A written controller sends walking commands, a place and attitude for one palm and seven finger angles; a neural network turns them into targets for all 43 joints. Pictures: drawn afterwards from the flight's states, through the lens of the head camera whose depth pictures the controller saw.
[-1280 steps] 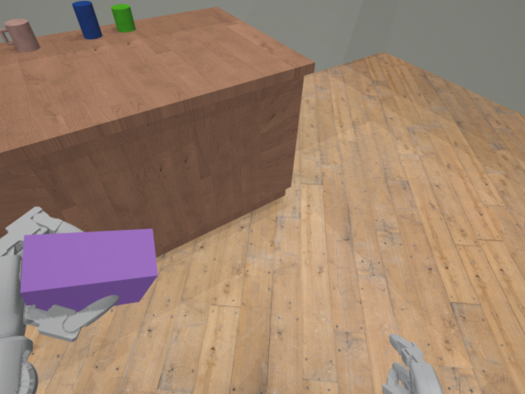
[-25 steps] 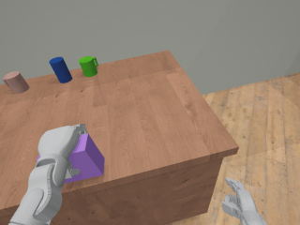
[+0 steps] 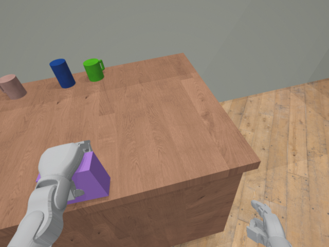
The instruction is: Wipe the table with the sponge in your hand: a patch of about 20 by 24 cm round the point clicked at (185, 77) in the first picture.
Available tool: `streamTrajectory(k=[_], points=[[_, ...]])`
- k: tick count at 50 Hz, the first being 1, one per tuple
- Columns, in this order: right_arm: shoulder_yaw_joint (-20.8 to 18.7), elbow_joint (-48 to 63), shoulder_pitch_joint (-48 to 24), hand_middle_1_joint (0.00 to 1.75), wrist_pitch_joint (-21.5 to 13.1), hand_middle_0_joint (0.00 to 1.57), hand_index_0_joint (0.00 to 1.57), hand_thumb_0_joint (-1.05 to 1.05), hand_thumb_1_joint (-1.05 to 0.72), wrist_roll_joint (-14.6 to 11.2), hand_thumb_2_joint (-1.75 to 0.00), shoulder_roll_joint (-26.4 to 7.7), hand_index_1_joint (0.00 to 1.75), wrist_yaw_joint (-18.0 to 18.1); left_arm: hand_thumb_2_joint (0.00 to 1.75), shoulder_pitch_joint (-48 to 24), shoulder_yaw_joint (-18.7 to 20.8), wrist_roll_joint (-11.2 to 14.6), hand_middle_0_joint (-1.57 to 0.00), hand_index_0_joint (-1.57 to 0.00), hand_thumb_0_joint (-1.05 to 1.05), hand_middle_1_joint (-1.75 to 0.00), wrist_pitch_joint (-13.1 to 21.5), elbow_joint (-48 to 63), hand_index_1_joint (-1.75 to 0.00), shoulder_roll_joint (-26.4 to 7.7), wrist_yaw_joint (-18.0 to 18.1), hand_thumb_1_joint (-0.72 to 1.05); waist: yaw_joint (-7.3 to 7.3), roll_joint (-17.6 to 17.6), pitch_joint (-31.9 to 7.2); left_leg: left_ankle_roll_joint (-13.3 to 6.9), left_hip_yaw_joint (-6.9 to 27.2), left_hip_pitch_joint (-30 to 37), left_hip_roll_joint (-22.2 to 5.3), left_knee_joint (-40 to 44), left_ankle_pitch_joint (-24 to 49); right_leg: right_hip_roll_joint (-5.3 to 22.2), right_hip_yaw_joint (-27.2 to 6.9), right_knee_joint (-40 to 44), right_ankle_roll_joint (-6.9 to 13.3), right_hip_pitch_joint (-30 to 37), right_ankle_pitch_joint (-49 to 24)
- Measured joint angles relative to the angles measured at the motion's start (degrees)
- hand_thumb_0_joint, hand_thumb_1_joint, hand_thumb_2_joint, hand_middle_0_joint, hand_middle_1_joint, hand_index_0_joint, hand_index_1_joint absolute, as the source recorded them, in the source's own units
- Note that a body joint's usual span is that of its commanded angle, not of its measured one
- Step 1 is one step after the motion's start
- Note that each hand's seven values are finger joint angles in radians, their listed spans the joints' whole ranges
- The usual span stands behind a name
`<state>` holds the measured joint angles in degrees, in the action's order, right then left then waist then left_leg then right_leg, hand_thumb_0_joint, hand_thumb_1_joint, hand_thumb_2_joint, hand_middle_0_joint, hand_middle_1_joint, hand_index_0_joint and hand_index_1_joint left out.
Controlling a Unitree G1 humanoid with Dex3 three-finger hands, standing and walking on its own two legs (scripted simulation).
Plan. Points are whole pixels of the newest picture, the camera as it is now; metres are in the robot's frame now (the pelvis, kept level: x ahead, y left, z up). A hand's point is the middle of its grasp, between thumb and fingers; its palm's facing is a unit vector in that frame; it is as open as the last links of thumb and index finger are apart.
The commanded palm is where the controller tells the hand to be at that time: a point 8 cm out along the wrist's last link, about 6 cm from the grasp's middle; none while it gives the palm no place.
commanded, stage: lower the sponge onto the table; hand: left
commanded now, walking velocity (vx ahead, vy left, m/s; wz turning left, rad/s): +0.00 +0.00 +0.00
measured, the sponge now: (80, 183) +0.23 +0.27 +0.03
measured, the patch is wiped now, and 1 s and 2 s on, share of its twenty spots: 0.00 0.10 0.40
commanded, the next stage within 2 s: wipe forward along the first lane in 0.36 s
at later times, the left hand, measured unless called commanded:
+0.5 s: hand (73, 174) +0.24 +0.28 +0.07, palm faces +0.00 -0.10 -1.00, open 9.8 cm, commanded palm +0.22 +0.28 +0.13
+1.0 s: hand (78, 156) +0.29 +0.30 +0.06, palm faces -0.04 -0.05 -1.00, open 9.8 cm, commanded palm +0.27 +0.30 +0.11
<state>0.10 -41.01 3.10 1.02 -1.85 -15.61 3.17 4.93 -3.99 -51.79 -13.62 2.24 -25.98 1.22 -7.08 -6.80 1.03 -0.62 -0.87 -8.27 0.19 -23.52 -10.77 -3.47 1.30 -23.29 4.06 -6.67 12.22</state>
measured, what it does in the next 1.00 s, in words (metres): stands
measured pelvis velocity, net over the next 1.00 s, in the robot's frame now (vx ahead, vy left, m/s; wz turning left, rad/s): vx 0.01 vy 0.01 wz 0.01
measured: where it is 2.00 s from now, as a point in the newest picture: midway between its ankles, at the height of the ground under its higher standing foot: outside the picture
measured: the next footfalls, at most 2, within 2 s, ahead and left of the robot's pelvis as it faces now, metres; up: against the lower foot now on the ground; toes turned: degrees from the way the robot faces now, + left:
none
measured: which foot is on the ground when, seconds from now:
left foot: down 0.00-1.00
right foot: down 0.00-1.00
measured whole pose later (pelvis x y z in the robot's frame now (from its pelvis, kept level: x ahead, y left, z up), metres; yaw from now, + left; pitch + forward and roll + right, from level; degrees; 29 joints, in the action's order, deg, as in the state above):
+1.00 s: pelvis +0.01 +0.01 +0.00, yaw +1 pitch +0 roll +0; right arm -0.6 -41.9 6.9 3.8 -3.5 -16.5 3.4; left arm -8.0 -3.3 -54.3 -13.6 -16.2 -25.5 3.9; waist -4.8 -6.1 -1.9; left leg -1.1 -0.3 -14.8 0.8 -26.7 -12.2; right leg -2.9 1.8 -26.3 3.5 -12.9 13.8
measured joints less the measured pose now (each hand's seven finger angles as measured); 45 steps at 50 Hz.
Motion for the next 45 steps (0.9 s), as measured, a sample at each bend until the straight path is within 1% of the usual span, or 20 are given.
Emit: streamTrajectory(k=[5,10,13,20,26,30,35,39,45], points=[[0.0,-0.1,0.0,0.3,0.5,0.2,0.2,0.01,-0.91,-0.2,-0.9,0.2,0.3,-0.7,1.04,0.1,-0.2,-0.3,-0.76,-0.76,0.0,-1.35,-1.7,0.1,-1.34,1.1,1.4,-0.47,0.23,0.0,-0.6,-0.2,-0.2,-0.3,0.2,0.2,0.1,0.2,-0.2,-0.1,-0.2,-0.5,0.1],[0.4,-0.1,-0.3,0.3,1.2,0.2,0.2,0.01,-0.91,-0.3,-0.9,0.4,0.3,-0.8,1.04,0.4,-0.7,-0.3,-0.75,-0.76,0.0,-1.35,-3.4,-0.9,-1.35,1.5,1.1,-0.47,0.53,-0.1,-1.0,-0.4,-0.2,-0.4,0.4,0.2,0.0,0.4,-0.3,-0.3,-0.4,-0.7,0.2],[0.5,0.1,-0.3,0.3,1.1,0.2,0.2,0.01,-0.91,-0.2,-0.9,0.5,0.3,-0.8,1.04,0.8,-0.7,-0.3,-0.75,-0.76,0.0,-1.35,-3.1,-1.0,-1.35,1.4,0.8,-0.47,0.48,0.0,-0.9,-0.4,-0.2,-0.4,0.4,0.0,-0.2,0.4,-0.3,-0.4,-0.5,-0.6,0.3],[0.3,0.1,-0.3,0.3,1.0,0.2,0.2,0.01,-0.9,-0.2,-0.9,0.5,0.3,-0.7,1.04,1.1,-0.5,-0.9,-0.75,-0.76,0.0,-1.35,-1.6,-1.2,-1.35,1.5,1.7,-0.47,0.15,0.2,-1.0,-0.5,0.0,-0.9,0.5,-0.7,-0.5,0.4,-0.1,-0.5,-0.6,-0.8,0.5],[0.2,0.1,-0.4,0.3,1.2,0.2,0.2,0.01,-0.91,-0.4,-0.9,0.4,0.3,-0.7,1.04,0.1,-1.0,-1.6,-0.75,-0.76,0.0,-1.35,-2.5,-2.3,-1.35,1.9,2.1,-0.47,0.11,0.2,-1.3,-0.6,0.1,-1.5,0.6,-0.9,-0.6,0.6,0.0,-0.7,-0.7,-1.3,0.5],[0.3,-0.2,-0.4,0.3,1.4,0.2,0.2,0.01,-0.91,-0.6,-0.9,0.3,0.3,-0.3,1.04,-2.4,-1.6,-2.2,-0.76,-0.76,-0.01,-1.35,-2.6,-5.0,-1.34,1.7,2.1,-0.47,0.29,0.2,-1.4,-0.7,0.3,-2.0,0.8,-1.1,-0.5,0.7,0.3,-1.0,-0.7,-1.8,0.6],[0.5,-0.5,-0.2,0.3,1.4,0.2,0.2,0.01,-0.91,-1.1,-0.9,0.4,0.3,0.4,1.04,-7.7,-2.0,-2.7,-0.76,-0.76,-0.01,-1.35,-2.6,-10.7,-1.34,1.3,2.0,-0.47,0.71,0.5,-1.4,-0.6,0.7,-3.1,0.9,-1.3,-0.3,0.8,0.7,-1.4,-0.7,-2.8,0.7],[0.5,-0.5,0.6,0.3,1.5,0.2,0.2,0.01,-0.9,-1.3,-0.9,0.4,0.3,0.4,1.04,-10.4,-1.1,-2.6,-0.75,-0.76,-0.01,-1.35,-1.9,-14.3,-1.35,1.0,1.8,-0.47,1.29,0.6,-1.9,-0.5,0.7,-4.1,0.8,-1.6,-0.4,0.7,0.6,-1.7,-0.6,-3.8,0.8],[-0.2,-0.4,2.6,0.3,2.1,0.2,0.2,0.01,-0.9,-1.4,-0.9,-0.3,0.3,0.1,1.04,-12.0,-0.2,-2.7,-0.75,-0.76,-0.01,-1.35,-0.9,-16.7,-1.35,0.9,2.1,-0.47,1.99,0.5,-2.4,-0.5,0.6,-5.6,0.7,-2.5,-1.0,0.7,0.6,-2.4,-0.6,-5.3,1.2]])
